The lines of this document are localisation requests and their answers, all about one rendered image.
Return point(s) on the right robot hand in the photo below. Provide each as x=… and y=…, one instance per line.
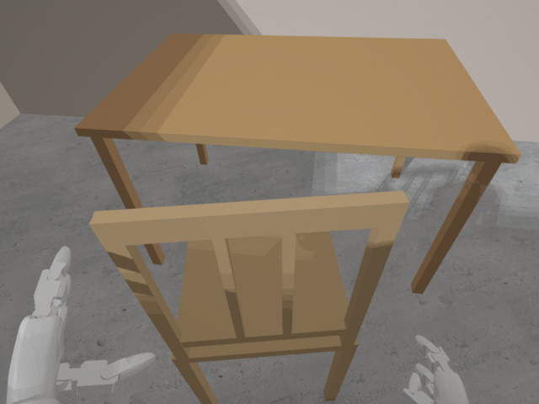
x=445, y=387

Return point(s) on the chair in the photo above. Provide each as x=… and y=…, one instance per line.
x=261, y=277

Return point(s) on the table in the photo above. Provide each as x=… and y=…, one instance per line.
x=378, y=96

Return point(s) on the left robot hand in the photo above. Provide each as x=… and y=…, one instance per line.
x=35, y=369

